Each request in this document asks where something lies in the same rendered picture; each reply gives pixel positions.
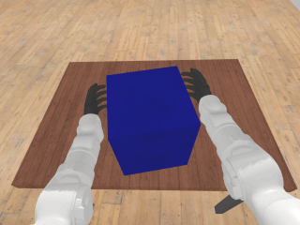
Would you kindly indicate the robot left forearm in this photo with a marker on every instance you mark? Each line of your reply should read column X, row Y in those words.
column 82, row 156

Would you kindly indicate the robot right forearm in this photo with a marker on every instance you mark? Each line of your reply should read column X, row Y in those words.
column 228, row 138

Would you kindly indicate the carton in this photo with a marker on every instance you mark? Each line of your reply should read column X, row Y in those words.
column 152, row 123

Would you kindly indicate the robot left hand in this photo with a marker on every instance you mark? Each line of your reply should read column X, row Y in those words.
column 91, row 101

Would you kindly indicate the robot right hand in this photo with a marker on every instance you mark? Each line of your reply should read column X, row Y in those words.
column 200, row 86

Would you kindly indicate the robot right upper arm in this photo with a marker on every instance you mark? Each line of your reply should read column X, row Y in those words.
column 253, row 178

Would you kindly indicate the robot left upper arm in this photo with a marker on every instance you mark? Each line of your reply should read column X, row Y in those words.
column 65, row 204

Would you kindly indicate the table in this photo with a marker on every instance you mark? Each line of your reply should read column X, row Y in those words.
column 203, row 172

